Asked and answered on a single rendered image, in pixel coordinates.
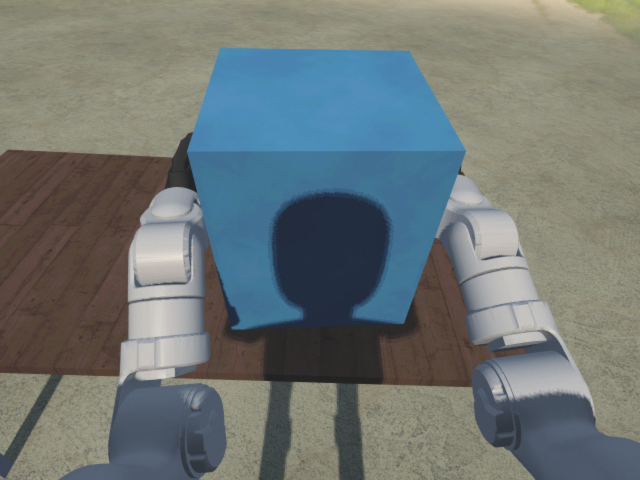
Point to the carton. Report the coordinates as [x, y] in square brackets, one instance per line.
[323, 176]

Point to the table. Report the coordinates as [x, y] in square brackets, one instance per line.
[67, 221]

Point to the robot left upper arm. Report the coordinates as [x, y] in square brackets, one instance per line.
[163, 433]

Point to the robot left hand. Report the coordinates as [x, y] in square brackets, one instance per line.
[180, 174]

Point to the right robot forearm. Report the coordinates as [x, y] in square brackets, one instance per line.
[504, 310]

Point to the left robot forearm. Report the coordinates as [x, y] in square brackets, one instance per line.
[166, 287]

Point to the robot right upper arm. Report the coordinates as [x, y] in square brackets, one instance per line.
[536, 406]

